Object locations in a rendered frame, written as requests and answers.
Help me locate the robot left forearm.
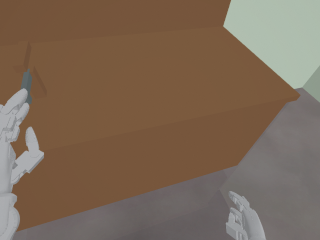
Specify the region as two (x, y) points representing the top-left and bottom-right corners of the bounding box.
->
(0, 193), (20, 240)

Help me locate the left robot hand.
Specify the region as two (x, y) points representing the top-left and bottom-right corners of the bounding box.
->
(0, 88), (44, 194)

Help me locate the tap lever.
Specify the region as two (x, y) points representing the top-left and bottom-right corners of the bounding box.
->
(20, 68), (32, 104)

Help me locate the counter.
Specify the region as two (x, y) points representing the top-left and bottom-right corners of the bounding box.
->
(0, 0), (301, 232)

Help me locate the right robot hand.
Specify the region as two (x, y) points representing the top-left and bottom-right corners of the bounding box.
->
(225, 191), (266, 240)

